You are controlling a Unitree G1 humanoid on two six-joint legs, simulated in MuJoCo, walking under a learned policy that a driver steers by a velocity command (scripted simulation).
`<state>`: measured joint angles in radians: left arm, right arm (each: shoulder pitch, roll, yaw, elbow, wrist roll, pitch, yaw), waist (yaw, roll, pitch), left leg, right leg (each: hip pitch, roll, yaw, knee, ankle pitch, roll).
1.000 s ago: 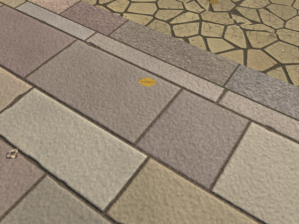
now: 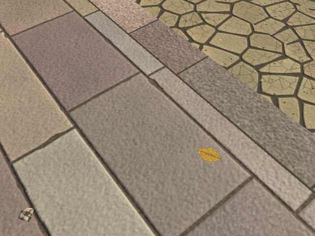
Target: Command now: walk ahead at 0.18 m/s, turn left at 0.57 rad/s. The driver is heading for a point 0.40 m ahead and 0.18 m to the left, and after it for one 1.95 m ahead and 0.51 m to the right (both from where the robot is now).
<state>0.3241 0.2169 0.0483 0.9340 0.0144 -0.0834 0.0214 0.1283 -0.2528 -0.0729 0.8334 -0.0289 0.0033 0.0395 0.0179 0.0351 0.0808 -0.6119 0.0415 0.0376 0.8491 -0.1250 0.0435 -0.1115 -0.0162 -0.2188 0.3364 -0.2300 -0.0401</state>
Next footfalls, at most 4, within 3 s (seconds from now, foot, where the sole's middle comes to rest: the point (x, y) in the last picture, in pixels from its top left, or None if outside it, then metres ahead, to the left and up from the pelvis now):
0.14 left None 0.17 0.10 -0.78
0.70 right None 0.35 -0.05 -0.78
1.10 left None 0.39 0.17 -0.78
1.56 right None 0.37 -0.04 -0.78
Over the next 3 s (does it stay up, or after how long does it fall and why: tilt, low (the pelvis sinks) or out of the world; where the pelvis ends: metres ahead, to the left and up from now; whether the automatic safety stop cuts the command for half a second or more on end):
stays up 0.31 0.05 0.00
